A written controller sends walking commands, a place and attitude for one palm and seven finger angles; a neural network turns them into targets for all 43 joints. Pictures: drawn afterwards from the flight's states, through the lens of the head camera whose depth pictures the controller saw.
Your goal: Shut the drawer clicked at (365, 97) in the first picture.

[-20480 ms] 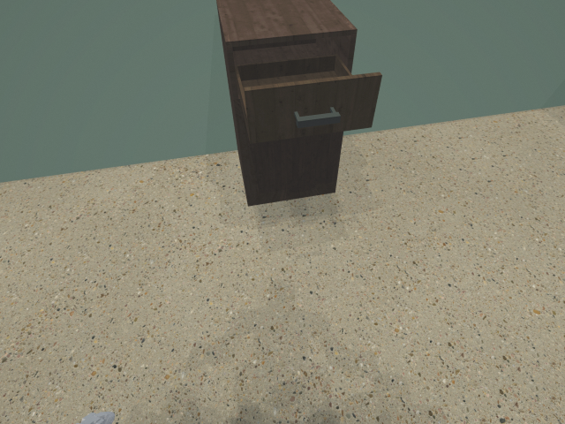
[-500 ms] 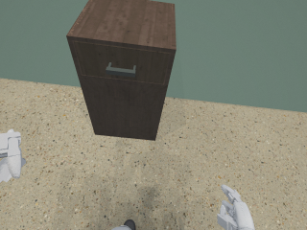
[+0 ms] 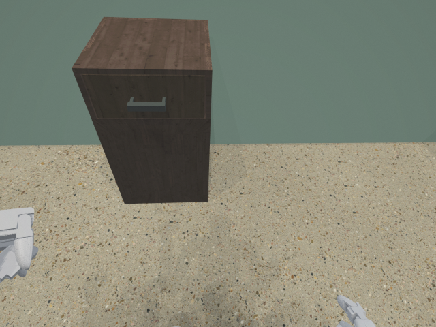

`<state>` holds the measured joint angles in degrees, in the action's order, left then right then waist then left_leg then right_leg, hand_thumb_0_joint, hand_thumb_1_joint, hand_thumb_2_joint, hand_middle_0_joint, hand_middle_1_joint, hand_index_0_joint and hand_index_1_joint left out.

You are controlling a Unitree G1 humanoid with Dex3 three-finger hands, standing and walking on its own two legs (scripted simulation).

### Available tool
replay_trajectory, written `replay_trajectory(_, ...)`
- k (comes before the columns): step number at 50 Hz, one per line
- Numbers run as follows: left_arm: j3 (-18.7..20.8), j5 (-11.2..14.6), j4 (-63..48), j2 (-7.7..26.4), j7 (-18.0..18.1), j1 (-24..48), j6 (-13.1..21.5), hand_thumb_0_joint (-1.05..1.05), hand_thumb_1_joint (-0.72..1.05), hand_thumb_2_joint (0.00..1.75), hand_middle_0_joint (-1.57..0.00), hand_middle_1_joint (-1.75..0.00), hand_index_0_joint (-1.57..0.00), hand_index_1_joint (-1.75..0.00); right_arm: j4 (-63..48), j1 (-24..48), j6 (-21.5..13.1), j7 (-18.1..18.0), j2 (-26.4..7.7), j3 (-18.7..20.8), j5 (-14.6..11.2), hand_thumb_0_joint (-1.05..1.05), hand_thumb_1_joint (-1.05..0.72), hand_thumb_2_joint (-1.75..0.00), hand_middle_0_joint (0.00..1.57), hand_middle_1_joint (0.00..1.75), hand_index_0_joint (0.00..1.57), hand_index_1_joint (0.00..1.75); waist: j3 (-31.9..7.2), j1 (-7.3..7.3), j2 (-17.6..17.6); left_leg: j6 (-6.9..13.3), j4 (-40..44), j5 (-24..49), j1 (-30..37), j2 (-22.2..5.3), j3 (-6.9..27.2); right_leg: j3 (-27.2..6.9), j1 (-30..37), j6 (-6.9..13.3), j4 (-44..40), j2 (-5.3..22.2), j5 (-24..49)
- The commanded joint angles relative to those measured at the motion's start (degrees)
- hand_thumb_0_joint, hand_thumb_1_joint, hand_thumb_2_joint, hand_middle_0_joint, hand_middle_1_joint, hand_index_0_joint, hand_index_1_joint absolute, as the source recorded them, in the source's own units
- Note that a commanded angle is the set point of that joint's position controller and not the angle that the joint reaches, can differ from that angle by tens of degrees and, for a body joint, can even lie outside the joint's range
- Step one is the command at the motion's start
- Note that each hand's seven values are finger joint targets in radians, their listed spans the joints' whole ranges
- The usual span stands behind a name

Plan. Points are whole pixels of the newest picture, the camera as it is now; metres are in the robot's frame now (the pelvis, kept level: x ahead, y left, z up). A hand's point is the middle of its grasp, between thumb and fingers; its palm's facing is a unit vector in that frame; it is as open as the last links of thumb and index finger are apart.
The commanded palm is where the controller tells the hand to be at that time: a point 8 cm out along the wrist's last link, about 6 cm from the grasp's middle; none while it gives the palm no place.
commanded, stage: stop stepping back and stand still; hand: left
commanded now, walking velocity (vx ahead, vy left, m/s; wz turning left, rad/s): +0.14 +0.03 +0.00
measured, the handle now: (147, 103) +0.83 +0.26 -0.09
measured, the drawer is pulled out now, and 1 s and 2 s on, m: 0.00 0.00 0.00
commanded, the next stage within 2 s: let the arm hang, fingers relaxed in 0.66 s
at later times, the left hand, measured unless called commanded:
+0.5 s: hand (31, 251) +0.19 +0.24 +0.16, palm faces +0.38 -0.82 -0.44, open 3.2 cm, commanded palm +0.13 +0.28 +0.18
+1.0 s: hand out of the picture +0.10 +0.20 -0.15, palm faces +0.05 -0.97 -0.25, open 3.0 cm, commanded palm none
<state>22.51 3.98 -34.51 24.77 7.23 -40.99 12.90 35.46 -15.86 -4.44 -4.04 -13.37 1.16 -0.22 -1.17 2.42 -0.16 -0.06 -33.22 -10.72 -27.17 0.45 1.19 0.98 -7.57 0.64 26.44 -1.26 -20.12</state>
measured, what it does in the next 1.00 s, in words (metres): steps on the spot: left foot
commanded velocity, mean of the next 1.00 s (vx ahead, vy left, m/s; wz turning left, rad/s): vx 0.01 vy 0.00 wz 0.00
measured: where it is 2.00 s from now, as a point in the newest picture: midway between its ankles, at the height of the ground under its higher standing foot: outside the picture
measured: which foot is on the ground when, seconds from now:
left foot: up 0.00-0.04, down 0.06-1.00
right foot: down 0.00-1.00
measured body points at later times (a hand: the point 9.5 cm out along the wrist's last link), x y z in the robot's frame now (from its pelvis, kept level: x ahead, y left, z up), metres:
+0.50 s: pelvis +0.00 +0.00 +0.00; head +0.01 +0.00 +0.45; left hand +0.16 +0.28 +0.18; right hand +0.17 -0.23 -0.08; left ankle +0.07 +0.10 -0.73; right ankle -0.07 -0.12 -0.73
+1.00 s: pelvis +0.00 -0.01 -0.01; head +0.01 +0.00 +0.44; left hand +0.10 +0.25 -0.13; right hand +0.12 -0.26 -0.13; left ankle +0.07 +0.10 -0.73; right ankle -0.07 -0.12 -0.73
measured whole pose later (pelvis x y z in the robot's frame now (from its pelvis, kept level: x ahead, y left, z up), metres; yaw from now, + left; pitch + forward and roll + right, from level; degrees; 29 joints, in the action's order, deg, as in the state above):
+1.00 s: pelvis +0.00 -0.01 -0.01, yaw +3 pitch -1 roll +0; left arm 1.8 -1.3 40.4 12.9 1.0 -16.0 -3.6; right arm 49.0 -10.5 0.8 0.0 -14.5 0.5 1.5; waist 1.2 1.4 -0.2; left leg 1.1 -36.0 -12.7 -22.0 2.3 2.3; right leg 2.7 -7.8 0.7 34.8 0.1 -25.7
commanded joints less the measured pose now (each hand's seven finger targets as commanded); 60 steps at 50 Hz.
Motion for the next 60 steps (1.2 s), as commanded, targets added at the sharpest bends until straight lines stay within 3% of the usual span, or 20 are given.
replay_trajectory(1,4.24,-0.85,-10.76,6.44,2.49,7.68,3.05,0.00,0.90,0.90,-1.40,-1.60,-1.40,-1.60,-7.19,7.64,-4.32,-0.81,-5.53,2.15,-0.29,0.00,-0.90,-0.90,0.20,0.30,0.20,0.30,1.94,-0.21,-2.70,0.47,-3.09,-1.83,13.00,-2.78,0.25,-7.23,-15.65,5.73,-10.90,13.09,-3.54)
replay_trajectory(4,3.47,-1.81,-7.91,5.81,2.63,10.17,3.87,0.00,0.90,0.90,-1.40,-1.60,-1.40,-1.60,-7.38,7.86,-6.06,-1.85,-7.15,2.07,-0.20,0.00,-0.90,-0.90,0.20,0.30,0.20,0.30,3.48,-1.40,6.74,3.44,10.68,1.29,16.49,-6.54,6.87,-1.60,-12.15,-0.12,-1.97,3.28,3.25)
replay_trajectory(6,5.03,-1.92,-8.86,7.24,2.26,10.09,4.29,0.00,0.90,0.90,-1.40,-1.60,-1.40,-1.60,-7.17,7.88,-6.62,-2.03,-5.80,1.04,0.27,0.00,-0.90,-0.90,0.20,0.30,0.20,0.30,0.18,-1.69,12.63,4.59,18.76,-5.60,14.79,-9.45,15.36,0.30,-8.53,-1.18,4.55,0.60,0.67)
replay_trajectory(7,4.84,-2.12,-9.89,6.70,2.14,10.04,4.50,0.00,0.90,0.90,-1.40,-1.60,-1.40,-1.60,-7.25,7.73,-6.76,-1.82,-5.27,0.96,0.39,0.00,-0.90,-0.90,0.20,0.30,0.20,0.30,-0.70,-1.78,11.83,4.88,21.42,-9.93,13.48,-10.64,17.71,-0.19,-6.81,-1.11,6.45,0.09,-1.41)
replay_trajectory(9,4.82,-2.13,-10.36,6.05,2.02,8.05,4.16,0.00,0.90,0.90,-1.40,-1.60,-1.40,-1.60,-7.87,8.41,-6.73,-1.21,-4.88,0.80,0.43,0.00,-0.90,-0.90,0.20,0.30,0.20,0.30,-1.61,-2.39,9.45,4.57,22.94,-17.21,9.28,-9.78,14.47,0.10,-1.97,-0.42,2.22,0.38,-2.73)
replay_trajectory(12,4.88,-1.65,-9.55,5.46,1.59,2.07,3.60,0.00,0.90,0.90,-1.40,-1.60,-1.40,-1.60,-8.86,8.68,-6.07,-0.21,-4.25,0.82,0.32,0.00,-0.90,-0.90,0.20,0.30,0.20,0.30,-2.04,-2.29,3.58,1.60,14.96,-12.29,8.07,-3.84,5.54,-2.09,-0.24,1.16,-7.82,2.42,-2.29)
replay_trajectory(14,4.67,-0.91,-8.78,5.36,1.29,1.91,3.33,0.00,0.90,0.90,-1.40,-1.60,-1.40,-1.60,-8.37,8.43,-4.78,0.17,-4.30,1.43,0.17,0.00,-0.90,-0.90,0.20,0.30,0.20,0.30,-1.05,-1.46,-4.63,0.43,1.79,-3.88,12.80,-1.57,1.28,-9.42,-8.63,4.12,-13.89,8.67,-4.17)
replay_trajectory(15,4.71,-0.69,-8.50,5.40,1.47,3.03,3.04,0.00,0.90,0.90,-1.40,-1.60,-1.40,-1.60,-7.98,8.42,-4.23,0.16,-4.38,1.42,0.09,0.00,-0.90,-0.90,0.20,0.30,0.20,0.30,0.04,-1.26,-5.33,0.48,-1.64,-1.75,12.60,-1.82,0.70,-11.49,-10.87,5.33,-14.15,10.98,-1.02)
replay_trajectory(18,4.00,-0.57,-6.33,4.85,1.72,6.13,2.50,0.00,0.90,0.90,-1.40,-1.60,-1.40,-1.60,-7.67,8.23,-3.81,-0.25,-4.43,0.93,-0.22,0.00,-0.90,-0.90,0.20,0.30,0.20,0.30,-0.89,-1.03,-2.29,1.29,4.06,5.88,16.65,-3.21,1.06,-5.74,-8.62,2.54,-7.28,7.66,12.67)
replay_trajectory(21,3.99,-1.02,-7.06,5.86,1.43,9.01,2.38,0.00,0.90,0.90,-1.40,-1.60,-1.40,-1.60,-8.35,9.59,-4.01,-1.36,-4.60,0.55,0.07,0.00,-0.90,-0.90,0.20,0.30,0.20,0.30,-1.43,-1.66,5.91,2.96,10.16,8.96,20.91,-5.86,4.97,-1.18,-9.38,-0.80,-3.46,2.69,8.66)
replay_trajectory(24,3.45,-1.54,-8.33,5.91,1.36,9.51,2.59,0.00,0.90,0.90,-1.40,-1.60,-1.40,-1.60,-8.63,9.42,-4.42,-1.37,-4.37,0.26,0.02,0.00,-0.90,-0.90,0.20,0.30,0.20,0.30,-1.83,-2.23,4.30,3.44,12.72,5.84,18.40,-6.36,6.92,-1.15,-5.44,-1.20,-4.20,1.81,8.06)
replay_trajectory(27,4.01,-1.34,-9.09,6.08,1.35,6.39,2.86,0.00,0.90,0.90,-1.40,-1.60,-1.40,-1.60,-8.87,9.61,-4.45,-0.90,-4.11,0.49,-0.04,0.00,-0.90,-0.90,0.20,0.30,0.20,0.30,-2.95,-2.37,1.02,2.59,9.39,6.75,18.07,-4.30,3.62,-2.51,-3.65,-0.52,-7.43,3.76,10.97)
replay_trajectory(37,5.69,-0.40,-9.00,6.88,1.30,2.17,3.18,0.00,0.90,0.90,-1.40,-1.60,-1.40,-1.60,-9.56,9.09,-2.96,-0.68,-4.53,1.23,-0.41,0.00,-0.90,-0.90,0.20,0.30,0.20,0.30,-4.80,-2.17,3.76,2.31,7.12,17.24,20.52,-4.47,2.48,-1.67,-3.69,-0.72,-6.41,3.58,16.65)
replay_trajectory(38,-16.15,-6.39,39.82,-0.59,-6.69,11.60,-5.99,0.00,0.90,0.90,-1.40,-1.60,-1.40,-1.60,4.03,10.85,-5.24,4.45,-16.10,4.15,-0.67,0.00,-0.90,-0.90,0.20,0.30,0.20,0.30,-2.95,-0.89,3.65,3.10,-2.68,27.49,14.60,-5.72,4.87,-0.12,-8.09,0.57,4.92,7.59,26.20)
replay_trajectory(40,-16.37,-5.72,42.92,-4.54,-7.16,13.01,-11.50,0.00,0.90,0.90,-1.32,-1.51,-1.32,-1.51,3.55,5.48,-0.45,4.25,-10.13,3.15,-0.30,0.00,-0.90,-0.90,0.20,0.30,0.20,0.30,-6.65,-2.00,-0.89,3.42,-1.77,18.69,13.57,-6.55,5.84,-1.33,-7.67,0.55,4.32,6.34,12.56)
replay_trajectory(44,-16.89,-6.02,56.09,-2.85,-6.63,20.09,-12.29,0.00,0.90,0.90,-1.16,-1.34,-1.16,-1.34,4.67,6.28,1.76,3.62,-9.51,2.20,1.36,0.00,-0.90,-0.90,0.20,0.30,0.20,0.30,-3.63,-2.80,-14.40,3.77,-2.98,17.16,8.65,-3.59,5.27,-2.94,-2.58,2.57,2.36,7.96,22.72)
replay_trajectory(47,-17.77,-5.42,67.03,-2.21,-5.90,23.35,-13.32,0.00,0.90,0.90,-1.04,-1.21,-1.04,-1.21,8.23,6.26,3.62,3.36,-8.18,1.70,1.89,0.00,-0.90,-0.90,0.20,0.30,0.20,0.30,0.40,-2.32,-4.21,2.96,-1.27,16.35,10.33,-2.54,3.85,-3.44,-3.03,3.63,1.24,9.14,22.98)
replay_trajectory(50,-19.26,-4.86,77.09,-3.86,-5.67,23.23,-13.87,0.00,0.90,0.90,-0.92,-1.08,-0.92,-1.08,12.46,5.70,4.71,3.11,-6.50,0.80,1.82,0.00,-0.90,-0.90,0.20,0.30,0.20,0.30,4.22,-2.33,7.53,3.50,5.36,9.70,11.08,-3.77,7.86,-2.65,-4.96,2.84,-1.54,6.09,5.83)
replay_trajectory(55,-19.48,-4.70,88.89,-7.18,-5.96,18.28,-13.55,0.00,0.90,0.90,-0.72,-0.86,-0.72,-0.86,17.78,2.62,5.12,2.21,-4.29,0.71,1.64,0.00,-0.90,-0.90,0.20,0.30,0.20,0.30,2.33,-2.89,11.71,3.94,10.98,-0.84,12.27,-4.31,10.13,-2.05,-2.15,3.26,-4.76,4.88,0.79)
replay_trajectory(60,-20.77,-4.49,94.90,-8.54,-5.88,16.19,-13.02,0.00,0.90,0.90,-0.52,-0.65,-0.52,-0.65,22.29,-1.27,5.15,1.81,-3.53,0.95,1.01,0.00,-0.90,-0.90,0.20,0.30,0.20,0.30,1.92,-2.30,3.51,3.84,11.12,1.07,16.45,-4.79,9.47,-1.57,-3.40,3.09,-7.21,5.09,1.96)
